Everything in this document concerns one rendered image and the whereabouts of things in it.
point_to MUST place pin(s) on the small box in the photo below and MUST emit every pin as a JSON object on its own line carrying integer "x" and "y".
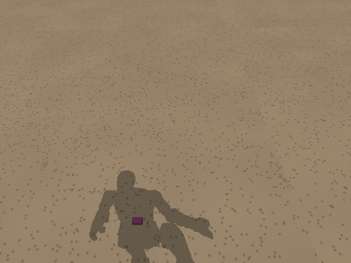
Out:
{"x": 137, "y": 220}

